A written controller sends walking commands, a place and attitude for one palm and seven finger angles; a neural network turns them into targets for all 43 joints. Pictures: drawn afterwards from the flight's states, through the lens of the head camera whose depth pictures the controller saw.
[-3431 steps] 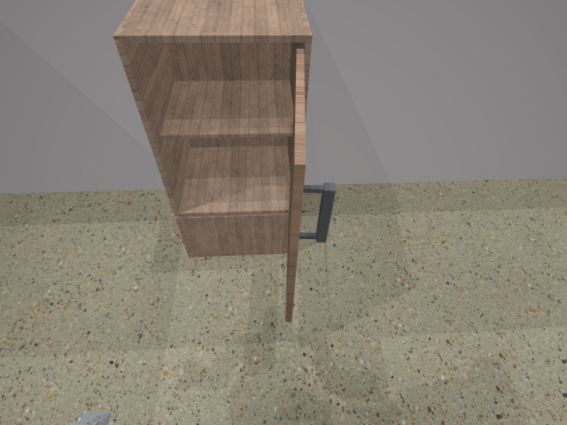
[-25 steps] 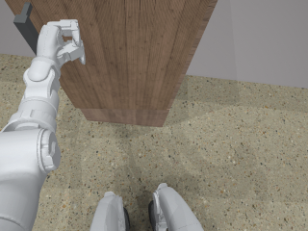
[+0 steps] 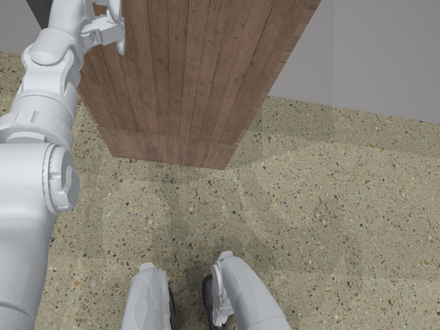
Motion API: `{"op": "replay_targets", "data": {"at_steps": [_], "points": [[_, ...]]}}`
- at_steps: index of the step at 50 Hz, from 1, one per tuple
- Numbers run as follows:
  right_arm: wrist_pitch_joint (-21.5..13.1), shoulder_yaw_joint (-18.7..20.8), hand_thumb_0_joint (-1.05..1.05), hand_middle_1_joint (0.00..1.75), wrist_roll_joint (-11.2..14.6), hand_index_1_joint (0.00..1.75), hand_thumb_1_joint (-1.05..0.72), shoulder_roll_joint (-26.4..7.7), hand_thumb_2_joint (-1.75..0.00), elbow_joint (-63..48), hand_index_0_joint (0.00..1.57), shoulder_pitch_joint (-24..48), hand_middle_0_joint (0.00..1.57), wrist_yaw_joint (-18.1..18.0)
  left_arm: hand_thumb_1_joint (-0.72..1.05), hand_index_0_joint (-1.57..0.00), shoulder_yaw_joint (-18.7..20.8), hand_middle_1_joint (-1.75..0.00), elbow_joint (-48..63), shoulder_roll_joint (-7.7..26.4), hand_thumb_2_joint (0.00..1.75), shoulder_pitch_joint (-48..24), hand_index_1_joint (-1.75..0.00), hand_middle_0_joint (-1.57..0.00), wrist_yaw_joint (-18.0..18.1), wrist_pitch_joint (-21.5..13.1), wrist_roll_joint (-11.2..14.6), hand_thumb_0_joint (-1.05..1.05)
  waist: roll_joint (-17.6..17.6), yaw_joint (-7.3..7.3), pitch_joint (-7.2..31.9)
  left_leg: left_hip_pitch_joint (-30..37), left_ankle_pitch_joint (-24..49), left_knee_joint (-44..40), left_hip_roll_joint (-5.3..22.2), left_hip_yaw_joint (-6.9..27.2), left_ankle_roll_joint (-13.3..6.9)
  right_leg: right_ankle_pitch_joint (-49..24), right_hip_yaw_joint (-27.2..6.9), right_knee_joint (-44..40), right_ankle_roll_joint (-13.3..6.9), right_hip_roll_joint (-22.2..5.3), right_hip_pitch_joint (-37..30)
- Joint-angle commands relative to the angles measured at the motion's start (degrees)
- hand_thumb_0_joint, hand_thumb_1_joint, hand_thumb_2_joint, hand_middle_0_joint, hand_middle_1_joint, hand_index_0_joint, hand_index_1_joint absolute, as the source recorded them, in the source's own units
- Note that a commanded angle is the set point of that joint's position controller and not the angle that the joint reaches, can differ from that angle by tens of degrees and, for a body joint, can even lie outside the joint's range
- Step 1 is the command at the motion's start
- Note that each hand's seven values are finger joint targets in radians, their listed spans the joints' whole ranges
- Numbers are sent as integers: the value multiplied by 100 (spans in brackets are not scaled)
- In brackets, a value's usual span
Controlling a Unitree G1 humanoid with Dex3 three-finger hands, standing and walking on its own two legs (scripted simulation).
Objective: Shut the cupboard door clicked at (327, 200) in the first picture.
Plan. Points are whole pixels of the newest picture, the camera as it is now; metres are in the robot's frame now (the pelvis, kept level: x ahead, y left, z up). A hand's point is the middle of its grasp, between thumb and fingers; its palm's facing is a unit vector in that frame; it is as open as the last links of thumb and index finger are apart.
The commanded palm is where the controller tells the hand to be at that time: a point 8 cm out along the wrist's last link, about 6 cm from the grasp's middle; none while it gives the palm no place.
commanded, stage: pull the fist back off the door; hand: left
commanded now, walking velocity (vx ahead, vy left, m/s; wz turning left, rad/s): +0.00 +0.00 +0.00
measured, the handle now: (53, 9) +0.62 +0.18 +0.09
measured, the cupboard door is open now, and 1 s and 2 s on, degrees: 0 0 0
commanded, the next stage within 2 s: draw the hand back to the body in 0.90 s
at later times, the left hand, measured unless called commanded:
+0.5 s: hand (143, 26) +0.58 +0.05 +0.10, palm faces +0.16 -0.99 -0.03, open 3.3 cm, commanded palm +0.54 +0.08 +0.09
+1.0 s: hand (158, 64) +0.51 +0.04 +0.10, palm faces +0.16 -0.99 -0.04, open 3.1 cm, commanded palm +0.48 +0.09 +0.09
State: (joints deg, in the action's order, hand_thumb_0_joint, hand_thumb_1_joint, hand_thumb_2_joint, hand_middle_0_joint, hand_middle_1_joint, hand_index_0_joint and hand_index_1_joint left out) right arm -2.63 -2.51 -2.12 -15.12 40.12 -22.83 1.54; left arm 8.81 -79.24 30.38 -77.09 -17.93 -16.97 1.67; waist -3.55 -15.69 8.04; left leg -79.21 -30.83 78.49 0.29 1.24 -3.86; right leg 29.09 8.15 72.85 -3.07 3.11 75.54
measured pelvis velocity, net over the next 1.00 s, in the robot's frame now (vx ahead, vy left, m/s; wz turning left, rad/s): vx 0.03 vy -0.03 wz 0.03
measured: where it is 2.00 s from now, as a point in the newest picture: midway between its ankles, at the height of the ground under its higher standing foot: (191, 323)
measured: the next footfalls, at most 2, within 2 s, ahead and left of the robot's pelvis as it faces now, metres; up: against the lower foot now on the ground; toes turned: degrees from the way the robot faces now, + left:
none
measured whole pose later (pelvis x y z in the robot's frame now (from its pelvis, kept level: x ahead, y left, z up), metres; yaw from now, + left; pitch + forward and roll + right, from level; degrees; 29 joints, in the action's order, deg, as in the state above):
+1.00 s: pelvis +0.03 -0.03 +0.04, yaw +2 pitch +25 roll +0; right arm 1.9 2.8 -5.2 -13.7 37.7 -17.4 6.5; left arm 8.3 -62.4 4.9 -46.7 20.5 -33.2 -3.8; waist -2.0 -8.3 10.1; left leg -61.2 -29.7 66.4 -0.3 -1.5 -1.5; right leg 29.6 4.6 65.6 -4.7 3.1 60.6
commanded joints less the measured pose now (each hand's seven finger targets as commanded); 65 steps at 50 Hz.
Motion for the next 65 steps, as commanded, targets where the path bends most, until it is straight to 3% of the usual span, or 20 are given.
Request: {"op": "replay_targets", "data": {"at_steps": [1, 2, 5, 8, 11, 14, 16, 18, 24, 28, 34, 37, 41, 46, 51, 52, 55, 59, 62, 65], "points": [[-192, 438, 0, 30, -10, 30, -90, -1286, -90, 100, 20, -1415, 20, -99, 90, -130, -260, -150, 1507, -214, 90, -4174, -150, -130, -4, -332, 59, 0, -1630, -896, 3238, 4229, 2001, -774, 267, 1226, 148, -1014, -489, -809, 56, 50, 427], [-210, 379, 0, 30, -147, 30, -90, -1190, -90, -97, 20, -1610, 20, -78, 90, -130, 900, -150, 1445, -69, 90, -4129, -150, -130, 1163, -219, 470, 0, -1639, -603, 3152, 3914, 1466, -1057, 288, 1330, 264, -945, -501, -772, 70, 15, 293], [-213, 428, 0, 30, -338, 30, -90, -1160, -90, -67, 20, -1567, 20, 164, 90, -130, 819, -150, 1146, -600, 90, -3878, -150, -130, 2683, -203, 81, 0, -1179, -701, 2885, 3608, 794, -1267, 313, 1438, 310, -683, -481, -827, 193, -40, 335], [-242, 488, 0, 30, -583, 30, -90, -1099, -90, -2, 20, -1524, 20, 418, 90, -130, 971, -150, 1323, -700, 90, -4217, -150, -130, 4036, -608, -490, 0, -1330, -635, 3082, 3547, 638, -1268, 253, 1354, 377, -627, -491, -810, 227, -58, 299], [-222, 601, 0, 30, -691, 30, -90, -1144, -90, 124, 20, -1609, 20, 652, 90, -130, 606, -150, 1162, -508, 90, -4216, -150, -130, 4467, -1031, -1429, 0, -1415, -757, 3294, 3615, 774, -1135, 269, 1277, 385, -603, -510, -801, 210, -69, 310], [-189, 647, 0, 30, -641, 30, -90, -1171, -90, 129, 20, -1619, 20, 726, 90, -130, 463, -150, 984, -389, 90, -3977, -150, -130, 4323, -1218, -1620, 0, -1329, -753, 3287, 3530, 669, -1217, 235, 1201, 355, -545, -526, -878, 162, -66, 27], [-162, 615, 0, 30, -549, 30, -90, -1180, -90, 77, 20, -1557, 20, 701, 90, -130, 499, -150, 842, -342, 90, -3730, -150, -130, 4095, -1167, -1384, 0, -1203, -698, 3210, 3233, 478, -1288, 170, 1044, 295, -468, -586, -1014, 155, -48, -346], [-136, 585, 0, 30, -480, 30, -90, -1171, -90, -13, 20, -1529, 20, 672, 90, -130, 678, -150, 957, -185, 90, -3338, -150, -130, 3898, -1148, -1133, 0, -1172, -480, 3321, 3183, 627, -1376, 136, 930, 292, -554, -608, -1079, 136, -38, -762], [-40, 587, 0, 30, -374, 30, -90, -1065, -90, -154, 20, -1544, 20, 640, 90, -130, 725, -150, 1180, -719, 90, -2008, -150, -130, 3628, -1207, -590, 0, -627, -137, 3150, 3214, 1130, -1537, 113, 648, 270, -830, -641, -1362, 165, 21, -1467], [50, 630, 0, 30, -362, 30, -90, -984, -90, -221, 20, -1495, 20, 622, 90, -130, 858, -150, 1512, -763, 90, -1463, -150, -130, 3738, -1394, -534, 0, -123, 14, 2907, 2798, 1227, -1542, 38, 329, 204, -1036, -796, -1576, 200, 3, -2123], [168, 723, 0, 30, -374, 30, -90, -840, -90, -315, 20, -1360, 20, 630, 90, -130, 716, -150, 2202, -1069, 90, -354, -150, -130, 3827, -1878, -651, 0, -133, 364, 3186, 3117, 2113, -1578, -39, 108, 240, -2316, -865, -1461, 205, -10, -2860], [250, 785, 0, 30, -345, 30, -90, -776, -90, -338, 20, -1230, 20, 639, 90, -130, 299, -150, 2433, -1635, 90, -112, -150, -130, 3833, -1892, -646, 0, -16, 318, 3097, 3257, 2240, -1587, -62, 29, 235, -2601, -877, -1531, 255, -41, -2970], [323, 823, 0, 30, -302, 30, -90, -709, -90, -445, 20, -1021, 20, 597, 90, -130, 59, -150, 3007, -1999, 90, 422, -150, -130, 3824, -1943, -488, 0, 58, 461, 3227, 3492, 2585, -1618, -95, -42, 238, -3173, -908, -1533, 274, -79, -3319], [384, 836, 0, 30, -294, 30, -90, -649, -90, -348, 20, -784, 20, 492, 90, -130, -204, -150, 3064, -2118, 90, 203, -150, -130, 3872, -2064, -589, 0, 232, 314, 2912, 3449, 2443, -1538, -110, -43, 210, -3253, -960, -1534, 340, -150, -3197], [438, 764, 0, 30, -270, 30, -90, -607, -90, -401, 20, -512, 20, 408, 90, -130, -45, -150, 2618, -1972, 90, 390, -150, -130, 3843, -2012, -551, 0, 349, 407, 2875, 3010, 2109, -1507, -195, -125, 193, -3314, -1134, -1573, 410, -225, -3493], [456, 765, 0, 30, -252, 30, -90, -630, -90, -461, 20, -496, 20, 399, 90, -130, 264, -150, 2771, -1623, 90, 580, -150, -130, 3835, -2013, -557, 0, 311, 609, 3038, 3037, 2087, -1596, -198, -121, 210, -3259, -1151, -1576, 386, -230, -3719], [524, 723, 0, 30, -133, 30, -90, -584, -90, -825, 20, -301, 20, 364, 90, -130, 391, -150, 3463, -1498, 90, 1654, -150, -130, 3624, -1850, -360, 0, 231, 1020, 3541, 3381, 2414, -1877, -227, -225, 222, -3840, -1202, -1695, 356, -221, -4549], [573, 673, 0, 30, 78, 30, -90, -560, -90, -1101, 20, -142, 20, 252, 90, -130, 48, -150, 4343, -1700, 90, 2550, -150, -130, 3229, -1399, -53, 0, 827, 1050, 2959, 3454, 2149, -2319, -205, -272, 170, -3986, -1333, -2226, 507, -273, -5203], [523, 653, 0, 30, 201, 30, -90, -566, -90, -1133, 20, 39, 20, 90, 90, -130, -52, -150, 5103, -1675, 90, 2588, -150, -130, 3008, -1214, 216, 0, 1047, 969, 2435, 3665, 1715, -2592, -174, -260, 152, -3198, -1479, -2746, 588, -356, -5216], [400, 631, 0, 30, 265, 30, -90, -528, -90, -1139, 20, 223, 20, -13, 90, -130, -278, -150, 5748, -1773, 90, 3070, -150, -130, 2817, -1197, 332, 0, 535, 1072, 2233, 4334, 1840, -2873, -152, -250, 145, -2932, -1275, -2908, 431, -295, -5152]]}}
